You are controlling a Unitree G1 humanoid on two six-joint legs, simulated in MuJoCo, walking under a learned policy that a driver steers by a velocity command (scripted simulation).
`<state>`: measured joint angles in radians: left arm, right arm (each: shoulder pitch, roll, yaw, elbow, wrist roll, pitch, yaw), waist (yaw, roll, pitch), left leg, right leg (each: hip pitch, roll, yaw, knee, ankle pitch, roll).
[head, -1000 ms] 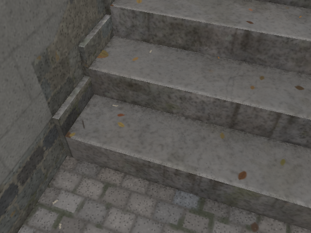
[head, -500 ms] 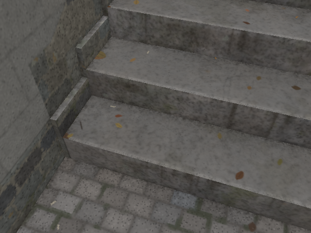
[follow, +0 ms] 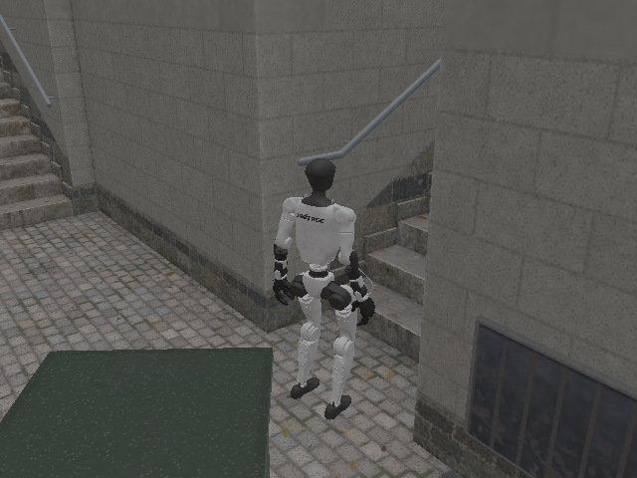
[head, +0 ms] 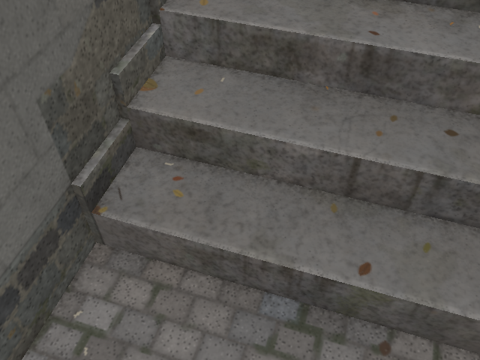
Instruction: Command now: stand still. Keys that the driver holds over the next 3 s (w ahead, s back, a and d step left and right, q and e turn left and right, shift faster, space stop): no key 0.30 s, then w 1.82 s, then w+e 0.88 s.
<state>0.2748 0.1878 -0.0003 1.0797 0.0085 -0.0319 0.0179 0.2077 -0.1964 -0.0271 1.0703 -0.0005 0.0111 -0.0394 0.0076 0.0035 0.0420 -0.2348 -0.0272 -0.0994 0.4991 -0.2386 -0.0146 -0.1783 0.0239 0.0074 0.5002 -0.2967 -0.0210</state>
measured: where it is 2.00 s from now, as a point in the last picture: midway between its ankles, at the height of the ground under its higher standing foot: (247, 266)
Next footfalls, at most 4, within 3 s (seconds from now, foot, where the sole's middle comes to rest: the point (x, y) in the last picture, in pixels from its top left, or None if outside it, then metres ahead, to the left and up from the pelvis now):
1.06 right None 0.46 -0.08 -0.77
1.56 left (207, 317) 0.63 0.13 -0.77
1.96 right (285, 227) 0.83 -0.09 -0.60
2.54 left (201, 97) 1.21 0.17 -0.43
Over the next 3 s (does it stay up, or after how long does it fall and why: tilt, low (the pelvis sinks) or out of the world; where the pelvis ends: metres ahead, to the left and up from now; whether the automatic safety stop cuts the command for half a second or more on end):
stays up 1.19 0.01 0.33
